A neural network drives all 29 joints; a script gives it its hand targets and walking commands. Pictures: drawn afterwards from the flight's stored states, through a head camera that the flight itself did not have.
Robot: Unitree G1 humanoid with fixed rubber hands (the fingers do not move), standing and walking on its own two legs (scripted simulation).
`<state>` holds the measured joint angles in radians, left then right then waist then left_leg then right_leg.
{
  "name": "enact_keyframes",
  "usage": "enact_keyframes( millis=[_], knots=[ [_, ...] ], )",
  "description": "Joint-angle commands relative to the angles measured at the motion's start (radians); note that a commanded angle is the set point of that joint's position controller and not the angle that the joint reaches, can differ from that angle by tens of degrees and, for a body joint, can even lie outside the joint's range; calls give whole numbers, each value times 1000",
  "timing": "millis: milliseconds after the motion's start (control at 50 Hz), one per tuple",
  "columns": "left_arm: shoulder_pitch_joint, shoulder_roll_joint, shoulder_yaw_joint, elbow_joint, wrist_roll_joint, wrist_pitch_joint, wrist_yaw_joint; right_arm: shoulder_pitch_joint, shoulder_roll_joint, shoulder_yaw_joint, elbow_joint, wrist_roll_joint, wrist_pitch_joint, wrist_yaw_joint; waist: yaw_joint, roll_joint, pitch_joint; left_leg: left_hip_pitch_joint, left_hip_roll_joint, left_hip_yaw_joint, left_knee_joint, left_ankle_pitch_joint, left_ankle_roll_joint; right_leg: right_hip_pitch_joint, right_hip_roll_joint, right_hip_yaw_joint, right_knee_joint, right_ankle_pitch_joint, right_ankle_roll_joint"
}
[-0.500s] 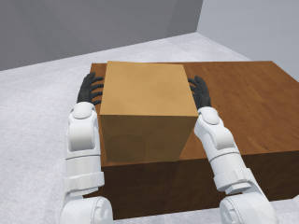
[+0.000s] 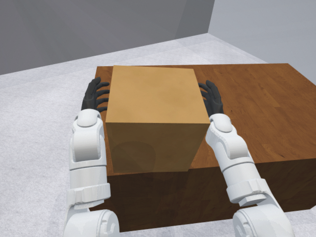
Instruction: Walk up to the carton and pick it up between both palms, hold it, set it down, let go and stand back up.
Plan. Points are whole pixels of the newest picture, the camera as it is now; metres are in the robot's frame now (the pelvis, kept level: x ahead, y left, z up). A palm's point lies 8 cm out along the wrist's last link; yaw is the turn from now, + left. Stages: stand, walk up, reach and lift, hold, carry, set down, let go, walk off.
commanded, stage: hold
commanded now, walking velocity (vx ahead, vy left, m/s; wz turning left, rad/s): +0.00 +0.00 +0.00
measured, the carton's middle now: (152, 121) +0.37 +0.01 +0.12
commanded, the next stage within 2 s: none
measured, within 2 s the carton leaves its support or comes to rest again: neither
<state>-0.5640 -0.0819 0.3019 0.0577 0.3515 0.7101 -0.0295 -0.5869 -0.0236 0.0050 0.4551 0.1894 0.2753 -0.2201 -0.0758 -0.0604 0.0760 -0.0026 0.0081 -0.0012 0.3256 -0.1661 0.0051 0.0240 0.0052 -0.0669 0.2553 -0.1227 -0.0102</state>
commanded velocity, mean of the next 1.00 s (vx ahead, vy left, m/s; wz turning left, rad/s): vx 0.00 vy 0.00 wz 0.00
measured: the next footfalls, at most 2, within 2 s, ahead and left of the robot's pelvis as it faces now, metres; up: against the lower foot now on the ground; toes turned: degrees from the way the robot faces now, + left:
none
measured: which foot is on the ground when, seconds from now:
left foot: down 0.00-1.00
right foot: down 0.00-1.00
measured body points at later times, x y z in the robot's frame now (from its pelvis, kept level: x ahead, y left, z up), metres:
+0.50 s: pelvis +0.00 +0.00 +0.00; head -0.03 +0.03 +0.45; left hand +0.37 +0.15 +0.18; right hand +0.37 -0.14 +0.17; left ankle +0.02 +0.11 -0.75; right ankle +0.02 -0.11 -0.75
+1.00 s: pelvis +0.00 +0.00 +0.00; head -0.03 +0.03 +0.45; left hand +0.37 +0.16 +0.18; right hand +0.37 -0.14 +0.16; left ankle +0.02 +0.11 -0.75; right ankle +0.02 -0.11 -0.75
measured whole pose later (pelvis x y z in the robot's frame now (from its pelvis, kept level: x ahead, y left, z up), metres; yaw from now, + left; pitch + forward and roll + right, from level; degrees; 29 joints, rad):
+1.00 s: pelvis +0.00 +0.00 +0.00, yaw +0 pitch -9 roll -1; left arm -0.58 -0.08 0.31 0.07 0.35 0.71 -0.03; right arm -0.60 -0.01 -0.01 0.47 0.17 0.27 -0.22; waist -0.07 -0.06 0.07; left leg 0.00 0.01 0.00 0.32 -0.16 0.00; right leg 0.02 0.01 -0.07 0.25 -0.12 -0.01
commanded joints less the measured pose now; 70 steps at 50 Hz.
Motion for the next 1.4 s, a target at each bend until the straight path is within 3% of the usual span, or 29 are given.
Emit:
enact_keyframes(
  millis=[0,260,300,340,380,440,560,580,720,820,900,1040,1260,1380],
  knots=[
    [-606,-512,-542,-66,-157,-51,-123,-840,571,375,-335,42,-90,93,-6,74,-417,108,-28,29,-17,219,-17,70,40,-32,-10,108,43],
    [-601,-503,-512,-34,-144,-53,-132,-830,577,367,-292,41,-90,92,3,60,-393,92,-35,35,-22,201,-5,80,34,-25,-11,118,53],
    [-599,-514,-532,-50,-150,-56,-130,-824,579,371,-308,37,-95,90,-12,65,-421,111,-33,33,-8,253,-15,85,39,-26,-4,158,50],
    [-601,-503,-542,-60,-155,-55,-130,-805,570,371,-288,42,-90,88,-13,81,-418,121,-34,34,-2,253,-20,79,36,-28,-6,149,49],
    [-598,-506,-533,-37,-153,-55,-131,-836,568,373,-315,41,-94,88,-10,62,-424,110,-32,34,-8,235,-17,78,40,-31,-10,137,51],
    [-600,-511,-547,-77,-162,-62,-129,-811,579,387,-325,49,-95,86,-19,66,-442,117,-38,31,0,265,-16,93,36,-25,4,190,52],
    [-593,-514,-539,-52,-154,-55,-128,-831,572,377,-324,45,-93,89,-1,70,-418,104,-34,33,-17,219,-15,73,40,-33,-9,123,46],
    [-592,-504,-535,-49,-152,-53,-126,-815,575,369,-307,38,-89,90,-16,75,-413,107,-29,28,-15,223,-16,67,37,-32,-9,125,42],
    [-600,-509,-536,-65,-156,-56,-124,-837,580,392,-334,47,-94,91,2,60,-434,113,-35,33,-10,240,-12,79,38,-26,-6,138,51],
    [-602,-508,-539,-73,-156,-50,-127,-813,573,380,-311,43,-93,90,-8,88,-427,127,-31,33,-9,245,-18,69,36,-29,-7,131,45],
    [-604,-500,-524,-47,-142,-45,-134,-812,571,353,-287,30,-90,91,-17,66,-389,105,-31,34,-18,210,-16,69,38,-34,-12,113,45],
    [-599,-507,-541,-75,-157,-56,-134,-825,574,388,-337,46,-100,86,-11,58,-448,129,-35,31,1,280,-17,91,42,-32,2,183,52],
    [-598,-503,-528,-53,-148,-48,-128,-821,571,370,-307,32,-93,93,-9,66,-389,105,-31,34,-19,207,-12,70,35,-30,-14,103,46],
    [-585,-500,-535,-71,-145,-53,-131,-809,569,388,-332,44,-96,85,-10,61,-428,121,-35,32,-3,267,-15,99,35,-29,-2,191,55]
  ],
)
